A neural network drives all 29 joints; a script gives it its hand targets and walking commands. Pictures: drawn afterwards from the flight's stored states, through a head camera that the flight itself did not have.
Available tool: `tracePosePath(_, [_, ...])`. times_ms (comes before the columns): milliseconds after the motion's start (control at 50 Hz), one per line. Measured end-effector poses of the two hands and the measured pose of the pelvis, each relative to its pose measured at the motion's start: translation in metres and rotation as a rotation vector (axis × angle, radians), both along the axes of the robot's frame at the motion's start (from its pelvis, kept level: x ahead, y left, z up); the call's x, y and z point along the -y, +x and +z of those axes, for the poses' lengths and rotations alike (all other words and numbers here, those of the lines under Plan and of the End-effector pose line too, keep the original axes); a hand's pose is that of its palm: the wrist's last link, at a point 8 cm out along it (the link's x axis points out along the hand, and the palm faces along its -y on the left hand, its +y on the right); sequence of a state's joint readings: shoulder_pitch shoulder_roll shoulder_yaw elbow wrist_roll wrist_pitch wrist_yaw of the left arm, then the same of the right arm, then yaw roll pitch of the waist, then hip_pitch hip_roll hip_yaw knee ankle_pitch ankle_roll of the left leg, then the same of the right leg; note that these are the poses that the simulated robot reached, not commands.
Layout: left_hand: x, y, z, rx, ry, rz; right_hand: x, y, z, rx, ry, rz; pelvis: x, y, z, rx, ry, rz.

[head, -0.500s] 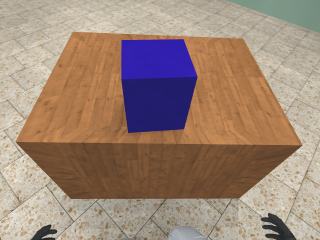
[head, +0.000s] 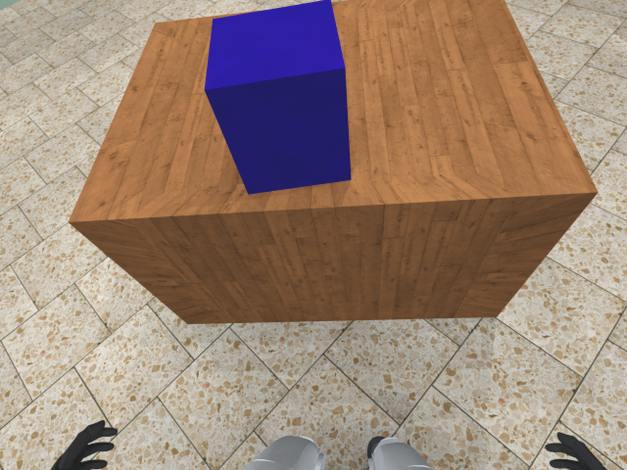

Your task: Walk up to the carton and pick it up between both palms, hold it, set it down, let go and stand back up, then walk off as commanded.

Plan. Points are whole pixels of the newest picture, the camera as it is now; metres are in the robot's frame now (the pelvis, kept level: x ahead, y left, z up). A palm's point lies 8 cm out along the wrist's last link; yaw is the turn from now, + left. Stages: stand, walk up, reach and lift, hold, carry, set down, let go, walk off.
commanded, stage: walk off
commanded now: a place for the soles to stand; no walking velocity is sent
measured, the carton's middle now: (286, 104) +0.72 +0.08 -0.01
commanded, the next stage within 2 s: none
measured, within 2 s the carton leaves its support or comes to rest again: neither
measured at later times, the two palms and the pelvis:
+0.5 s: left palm out of the picture -0.05 +0.40 -0.12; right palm out of the picture -0.12 -0.24 -0.06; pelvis -0.17 +0.10 -0.01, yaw -1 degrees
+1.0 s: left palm out of the picture -0.42 +0.42 -0.08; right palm out of the picture -0.22 -0.22 -0.06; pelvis -0.39 +0.09 +0.00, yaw +0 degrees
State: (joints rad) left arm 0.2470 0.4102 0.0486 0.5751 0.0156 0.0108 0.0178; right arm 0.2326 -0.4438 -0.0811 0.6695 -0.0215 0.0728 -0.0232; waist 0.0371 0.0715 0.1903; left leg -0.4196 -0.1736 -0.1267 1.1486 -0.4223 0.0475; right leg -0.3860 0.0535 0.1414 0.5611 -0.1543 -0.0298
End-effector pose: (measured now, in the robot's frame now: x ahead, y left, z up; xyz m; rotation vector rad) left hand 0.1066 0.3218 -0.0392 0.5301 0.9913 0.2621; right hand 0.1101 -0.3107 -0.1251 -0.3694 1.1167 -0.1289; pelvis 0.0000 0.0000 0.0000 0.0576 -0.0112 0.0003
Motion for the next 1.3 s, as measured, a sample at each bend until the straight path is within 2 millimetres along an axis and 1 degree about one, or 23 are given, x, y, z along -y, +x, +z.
tracePosePath(80, [-0.007, -0.007, -0.004, 0.044, -0.011, -0.014, -0.005, -0.025, 0.001, 0.004, -0.014, -0.011, -0.009, -0.019, -0.004, 0.024, -0.010, 0.000])
tracePosePath(180, [-0.024, -0.032, -0.017, 0.101, -0.042, -0.007, -0.020, -0.049, 0.007, 0.059, -0.042, -0.007, -0.027, -0.049, -0.014, 0.083, -0.028, 0.004])
tracePosePath(240, [-0.036, -0.048, -0.031, 0.130, -0.078, -0.003, -0.031, -0.073, 0.013, 0.063, -0.065, 0.001, -0.042, -0.071, -0.021, 0.099, -0.045, 0.011])
tracePosePath(300, [-0.049, -0.060, -0.052, 0.153, -0.126, -0.013, -0.042, -0.113, 0.018, 0.034, -0.105, -0.008, -0.060, -0.096, -0.030, 0.096, -0.067, 0.019])
tracePosePath(340, [-0.059, -0.068, -0.070, 0.153, -0.156, -0.031, -0.050, -0.148, 0.019, 0.008, -0.138, -0.036, -0.074, -0.116, -0.038, 0.107, -0.073, 0.019])
tracePosePath(380, [-0.062, -0.081, -0.081, 0.133, -0.189, -0.050, -0.059, -0.184, 0.027, -0.016, -0.158, -0.073, -0.084, -0.133, -0.037, 0.134, -0.069, 0.005])
tracePosePath(420, [-0.065, -0.101, -0.085, 0.105, -0.214, -0.062, -0.065, -0.211, 0.040, -0.026, -0.180, -0.098, -0.092, -0.146, -0.031, 0.140, -0.093, -0.008])
tracePosePath(480, [-0.074, -0.139, -0.085, 0.039, -0.232, -0.060, -0.072, -0.230, 0.061, -0.014, -0.210, -0.109, -0.101, -0.165, -0.018, 0.125, -0.114, -0.019])
tracePosePath(560, [-0.094, -0.200, -0.086, -0.076, -0.215, -0.042, -0.084, -0.228, 0.071, 0.041, -0.217, -0.073, -0.111, -0.196, -0.010, 0.082, -0.125, -0.024])
tracePosePath(620, [-0.108, -0.243, -0.090, -0.142, -0.192, -0.022, -0.093, -0.223, 0.069, 0.100, -0.211, -0.033, -0.115, -0.218, -0.014, 0.063, -0.131, -0.031])
tracePosePath(660, [-0.113, -0.267, -0.093, -0.158, -0.184, -0.002, -0.096, -0.226, 0.066, 0.133, -0.208, -0.015, -0.115, -0.233, -0.018, 0.072, -0.131, -0.033])
tracePosePath(740, [-0.112, -0.310, -0.098, -0.145, -0.186, 0.022, -0.095, -0.248, 0.058, 0.183, -0.199, -0.003, -0.110, -0.264, -0.028, 0.115, -0.124, -0.036])
tracePosePath(780, [-0.109, -0.339, -0.098, -0.148, -0.186, 0.030, -0.091, -0.263, 0.052, 0.200, -0.188, 0.000, -0.106, -0.284, -0.032, 0.132, -0.114, -0.039])
tracePosePath(820, [-0.104, -0.377, -0.095, -0.170, -0.180, 0.046, -0.087, -0.276, 0.047, 0.219, -0.170, 0.003, -0.099, -0.308, -0.034, 0.145, -0.100, -0.043])
tracePosePath(900, [-0.098, -0.474, -0.077, -0.215, -0.165, 0.147, -0.087, -0.298, 0.049, 0.254, -0.141, 0.035, -0.090, -0.349, -0.025, 0.185, -0.061, -0.011])
tracePosePath(920, [-0.097, -0.493, -0.071, -0.220, -0.163, 0.175, -0.088, -0.303, 0.052, 0.251, -0.138, 0.044, -0.090, -0.357, -0.019, 0.186, -0.042, -0.006])
tracePosePath(960, [-0.097, -0.519, -0.056, -0.214, -0.160, 0.210, -0.090, -0.316, 0.060, 0.240, -0.128, 0.050, -0.090, -0.374, -0.007, 0.171, -0.018, -0.003])
tracePosePath(1000, [-0.099, -0.531, -0.043, -0.201, -0.154, 0.213, -0.091, -0.333, 0.066, 0.221, -0.125, 0.055, -0.092, -0.392, 0.003, 0.119, -0.017, 0.003])
tracePosePath(1080, [-0.108, -0.534, -0.031, -0.167, -0.137, 0.165, -0.092, -0.383, 0.063, 0.138, -0.131, 0.076, -0.096, -0.433, 0.011, 0.017, -0.029, 0.019])
tracePosePath(1140, [-0.116, -0.538, -0.038, -0.152, -0.135, 0.121, -0.094, -0.430, 0.054, 0.085, -0.135, 0.070, -0.103, -0.459, 0.006, -0.022, -0.045, 0.045])
tracePosePath(1180, [-0.121, -0.547, -0.054, -0.145, -0.138, 0.104, -0.096, -0.464, 0.042, 0.061, -0.143, 0.056, -0.108, -0.475, -0.007, -0.013, -0.037, 0.077])
tracePosePath(1240, [-0.108, -0.559, -0.065, -0.133, -0.182, 0.090, -0.100, -0.510, 0.040, 0.043, -0.126, -0.007, -0.110, -0.484, -0.009, 0.039, 0.012, 0.049])
tracePosePath(1300, [-0.098, -0.556, -0.059, -0.061, -0.226, 0.082, -0.094, -0.545, 0.046, 0.046, -0.130, -0.066, -0.111, -0.480, -0.003, 0.053, -0.027, 0.067])
